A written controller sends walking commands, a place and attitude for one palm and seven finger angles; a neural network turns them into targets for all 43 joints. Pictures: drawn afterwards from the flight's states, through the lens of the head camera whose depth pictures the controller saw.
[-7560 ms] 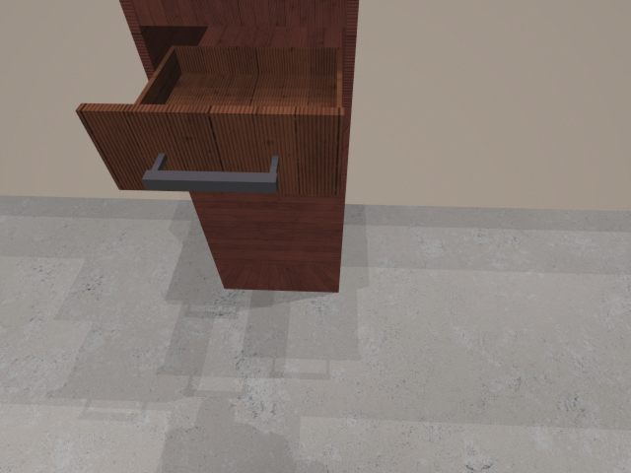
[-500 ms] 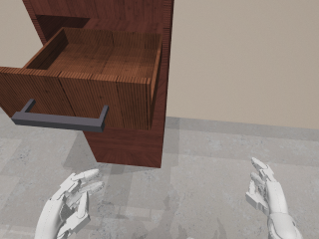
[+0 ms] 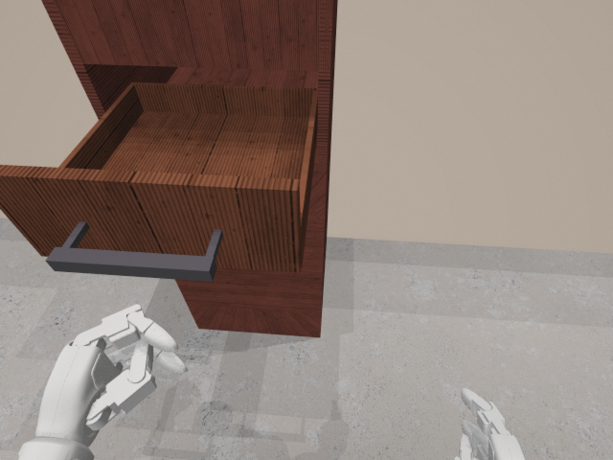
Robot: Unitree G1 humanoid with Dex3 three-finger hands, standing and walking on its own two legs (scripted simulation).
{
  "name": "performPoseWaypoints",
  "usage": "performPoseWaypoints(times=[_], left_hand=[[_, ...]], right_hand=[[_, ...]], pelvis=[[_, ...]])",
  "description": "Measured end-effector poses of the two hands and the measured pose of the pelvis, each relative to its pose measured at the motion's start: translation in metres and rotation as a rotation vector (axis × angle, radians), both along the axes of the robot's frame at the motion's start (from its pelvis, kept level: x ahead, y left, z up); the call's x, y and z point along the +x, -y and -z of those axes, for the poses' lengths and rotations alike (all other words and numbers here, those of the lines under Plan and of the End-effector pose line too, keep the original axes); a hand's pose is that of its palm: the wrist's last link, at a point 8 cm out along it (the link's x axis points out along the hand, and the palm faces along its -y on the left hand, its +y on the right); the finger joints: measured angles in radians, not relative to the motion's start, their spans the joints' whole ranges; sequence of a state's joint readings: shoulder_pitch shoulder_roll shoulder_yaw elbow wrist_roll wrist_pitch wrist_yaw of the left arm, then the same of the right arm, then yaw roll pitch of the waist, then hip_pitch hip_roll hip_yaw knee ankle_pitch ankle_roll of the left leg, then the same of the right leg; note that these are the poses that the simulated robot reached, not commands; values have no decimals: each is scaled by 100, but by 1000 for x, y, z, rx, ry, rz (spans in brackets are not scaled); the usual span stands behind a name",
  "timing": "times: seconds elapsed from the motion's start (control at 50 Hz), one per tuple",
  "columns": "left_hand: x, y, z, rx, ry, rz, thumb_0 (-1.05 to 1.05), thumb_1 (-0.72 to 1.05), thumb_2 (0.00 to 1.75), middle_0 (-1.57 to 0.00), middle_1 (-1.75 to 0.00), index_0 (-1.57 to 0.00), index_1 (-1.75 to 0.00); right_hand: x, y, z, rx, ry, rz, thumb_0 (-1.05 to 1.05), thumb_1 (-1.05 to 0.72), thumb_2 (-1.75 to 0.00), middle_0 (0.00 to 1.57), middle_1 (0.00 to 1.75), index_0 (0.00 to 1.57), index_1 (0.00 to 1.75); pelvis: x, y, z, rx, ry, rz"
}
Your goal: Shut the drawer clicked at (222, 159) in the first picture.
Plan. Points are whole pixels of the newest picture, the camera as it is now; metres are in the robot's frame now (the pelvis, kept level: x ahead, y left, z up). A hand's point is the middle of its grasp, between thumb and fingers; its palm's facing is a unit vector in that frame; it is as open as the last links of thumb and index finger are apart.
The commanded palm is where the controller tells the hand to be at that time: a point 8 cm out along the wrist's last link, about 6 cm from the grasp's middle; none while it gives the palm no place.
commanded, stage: raise the hand and make a fist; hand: left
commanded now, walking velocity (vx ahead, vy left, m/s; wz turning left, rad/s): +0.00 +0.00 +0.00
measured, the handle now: (140, 249) +0.33 +0.24 +0.12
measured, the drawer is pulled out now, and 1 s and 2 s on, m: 0.29 0.29 0.29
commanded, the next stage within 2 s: bring the fist close to the handle in 0.98 s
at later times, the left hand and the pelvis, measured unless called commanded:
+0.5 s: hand (81, 348) +0.17 +0.20 +0.19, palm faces +0.05 -0.98 -0.17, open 3.2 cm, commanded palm +0.11 +0.24 +0.21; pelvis +0.02 +0.00 +0.02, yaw +1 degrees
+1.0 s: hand (52, 340) +0.17 +0.21 +0.21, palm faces +0.10 -0.98 -0.17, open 3.3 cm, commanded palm +0.11 +0.25 +0.22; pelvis +0.00 -0.02 +0.02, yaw +0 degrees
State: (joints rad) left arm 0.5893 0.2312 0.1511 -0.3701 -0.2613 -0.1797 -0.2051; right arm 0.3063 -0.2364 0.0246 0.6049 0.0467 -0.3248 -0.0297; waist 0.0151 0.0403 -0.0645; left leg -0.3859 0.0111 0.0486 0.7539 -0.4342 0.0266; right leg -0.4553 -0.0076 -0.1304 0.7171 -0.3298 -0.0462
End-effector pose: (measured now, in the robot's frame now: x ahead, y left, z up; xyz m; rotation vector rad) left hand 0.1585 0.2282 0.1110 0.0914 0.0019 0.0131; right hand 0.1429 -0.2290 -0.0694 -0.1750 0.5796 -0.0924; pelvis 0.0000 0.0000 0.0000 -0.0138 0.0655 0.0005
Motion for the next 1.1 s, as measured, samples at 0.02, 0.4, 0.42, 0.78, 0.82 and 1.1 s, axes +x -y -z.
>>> performPoseWaypoints(times=[0.02,0.4,0.42,0.78,0.82,1.1], left_hand=[[-2,-1,-3,4,4,-2,2,90,90,-96,-114,-97,-114],[-8,-19,-72,65,111,-18,2,90,90,-133,-153,-133,-153],[-9,-20,-76,68,113,-20,2,90,90,-134,-154,-134,-154],[-12,-29,-105,74,84,-50,1,89,90,-140,-160,-140,-160],[-13,-29,-104,81,76,-54,2,90,90,-140,-160,-140,-160],[-11,-41,-104,85,91,-80,2,89,90,-140,-160,-140,-160]], right_hand=[[4,2,-3,-9,12,0,2,-90,-90,20,30,20,30],[92,-54,-60,70,290,-163,2,-90,-90,20,30,20,30],[93,-57,-61,77,290,-171,2,-90,-90,20,30,20,30],[71,-15,-51,46,210,-120,2,-90,-90,20,30,20,30],[66,-6,-51,34,208,-102,2,-90,-90,20,30,20,30],[47,25,-43,-11,187,-25,2,-90,-90,20,30,20,30]], pelvis=[[1,-1,-1,-1,3,0],[15,-5,-15,-7,101,-19],[15,-5,-16,-6,105,-19],[6,15,-22,7,148,-4],[5,18,-21,6,149,-2],[0,22,-20,-7,154,-2]])
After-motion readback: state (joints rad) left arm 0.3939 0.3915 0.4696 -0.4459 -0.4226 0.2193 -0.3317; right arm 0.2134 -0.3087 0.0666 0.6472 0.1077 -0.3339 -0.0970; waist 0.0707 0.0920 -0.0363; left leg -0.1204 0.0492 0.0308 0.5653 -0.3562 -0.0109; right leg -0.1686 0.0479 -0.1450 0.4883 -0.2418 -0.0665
